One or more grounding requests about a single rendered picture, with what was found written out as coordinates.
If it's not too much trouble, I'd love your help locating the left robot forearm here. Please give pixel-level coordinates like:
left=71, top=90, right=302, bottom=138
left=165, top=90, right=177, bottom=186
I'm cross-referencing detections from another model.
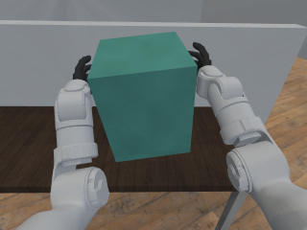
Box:
left=50, top=79, right=99, bottom=206

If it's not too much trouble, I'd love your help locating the robot right upper arm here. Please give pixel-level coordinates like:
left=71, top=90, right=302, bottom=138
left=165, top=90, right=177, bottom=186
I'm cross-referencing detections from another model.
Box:
left=225, top=141, right=307, bottom=230

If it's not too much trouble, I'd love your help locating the robot left upper arm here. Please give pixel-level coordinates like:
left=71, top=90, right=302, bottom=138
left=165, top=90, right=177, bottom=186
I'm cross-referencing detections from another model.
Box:
left=15, top=167, right=109, bottom=230

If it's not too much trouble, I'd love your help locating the right robot hand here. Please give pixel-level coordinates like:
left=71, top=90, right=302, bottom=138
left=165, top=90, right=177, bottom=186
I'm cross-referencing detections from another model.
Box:
left=188, top=42, right=212, bottom=75

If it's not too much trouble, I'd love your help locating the left robot hand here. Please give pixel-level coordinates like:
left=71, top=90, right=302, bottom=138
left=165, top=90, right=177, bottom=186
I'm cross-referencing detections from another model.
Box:
left=73, top=56, right=92, bottom=95

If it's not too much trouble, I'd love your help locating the table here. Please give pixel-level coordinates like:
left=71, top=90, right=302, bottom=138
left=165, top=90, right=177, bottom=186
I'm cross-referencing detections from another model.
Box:
left=0, top=105, right=248, bottom=230

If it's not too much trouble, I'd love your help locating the carton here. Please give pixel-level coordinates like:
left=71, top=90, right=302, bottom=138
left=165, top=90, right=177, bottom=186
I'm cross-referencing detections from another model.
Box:
left=87, top=32, right=198, bottom=162

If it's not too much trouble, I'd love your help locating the right robot forearm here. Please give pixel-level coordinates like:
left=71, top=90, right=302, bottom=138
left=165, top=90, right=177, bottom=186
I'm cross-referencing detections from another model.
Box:
left=196, top=65, right=290, bottom=177

